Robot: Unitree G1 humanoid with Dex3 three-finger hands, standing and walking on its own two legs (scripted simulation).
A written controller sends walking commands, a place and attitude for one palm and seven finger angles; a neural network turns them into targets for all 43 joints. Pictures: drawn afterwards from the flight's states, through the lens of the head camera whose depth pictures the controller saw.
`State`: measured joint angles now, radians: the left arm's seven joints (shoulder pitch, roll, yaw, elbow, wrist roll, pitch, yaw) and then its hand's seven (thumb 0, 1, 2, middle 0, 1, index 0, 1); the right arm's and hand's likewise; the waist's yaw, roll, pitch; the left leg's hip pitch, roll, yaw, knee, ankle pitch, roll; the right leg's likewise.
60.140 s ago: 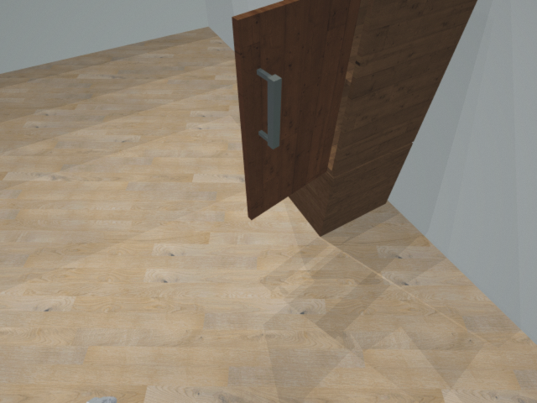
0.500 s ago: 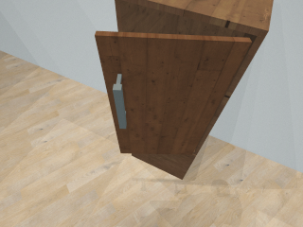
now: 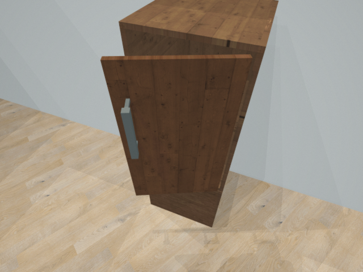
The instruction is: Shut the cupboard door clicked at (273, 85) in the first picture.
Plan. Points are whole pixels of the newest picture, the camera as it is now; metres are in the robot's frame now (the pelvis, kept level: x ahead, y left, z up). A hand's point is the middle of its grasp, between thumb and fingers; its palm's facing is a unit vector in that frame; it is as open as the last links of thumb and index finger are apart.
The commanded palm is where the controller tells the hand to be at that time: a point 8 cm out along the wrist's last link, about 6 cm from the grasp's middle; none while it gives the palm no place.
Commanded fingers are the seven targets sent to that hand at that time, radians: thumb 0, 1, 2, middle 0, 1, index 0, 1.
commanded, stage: come to a stop and stand still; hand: left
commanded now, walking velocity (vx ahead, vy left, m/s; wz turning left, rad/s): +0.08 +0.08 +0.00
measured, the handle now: (131, 130) +0.46 +0.16 +0.06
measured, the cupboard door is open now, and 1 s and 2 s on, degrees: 25 25 25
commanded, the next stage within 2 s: look again from close up in 0.06 s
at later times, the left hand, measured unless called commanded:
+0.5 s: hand out of the picture +0.02 +0.23 -0.18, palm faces +0.03 -0.97 -0.26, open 7.4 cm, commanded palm none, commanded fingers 0.00 0.90 0.90 -0.20 -0.30 -0.20 -0.30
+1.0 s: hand out of the picture -0.05 +0.21 -0.18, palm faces +0.04 -0.98 -0.21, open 7.4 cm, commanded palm none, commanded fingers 0.00 0.90 0.90 -0.20 -0.30 -0.20 -0.30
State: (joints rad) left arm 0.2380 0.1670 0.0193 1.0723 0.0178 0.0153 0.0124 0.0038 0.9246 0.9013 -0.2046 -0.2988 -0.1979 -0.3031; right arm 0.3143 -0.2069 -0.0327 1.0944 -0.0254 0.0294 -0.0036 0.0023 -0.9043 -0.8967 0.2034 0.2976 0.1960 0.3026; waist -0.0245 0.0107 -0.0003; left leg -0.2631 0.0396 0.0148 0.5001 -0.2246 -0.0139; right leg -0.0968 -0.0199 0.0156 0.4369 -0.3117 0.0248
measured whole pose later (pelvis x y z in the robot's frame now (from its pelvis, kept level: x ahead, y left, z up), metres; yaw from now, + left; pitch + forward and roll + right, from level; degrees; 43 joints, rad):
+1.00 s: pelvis -0.04 +0.02 -0.01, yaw +2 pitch -1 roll -1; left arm 0.33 0.20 0.01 1.02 0.03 0.03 0.02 0.00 0.91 0.90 -0.20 -0.30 -0.20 -0.30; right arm 0.22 -0.17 -0.04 1.04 -0.02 0.04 0.00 0.00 -0.90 -0.90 0.20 0.30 0.20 0.30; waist 0.00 0.00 0.04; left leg -0.35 0.00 0.00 0.53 -0.17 0.02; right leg -0.20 -0.05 0.00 0.53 -0.35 0.03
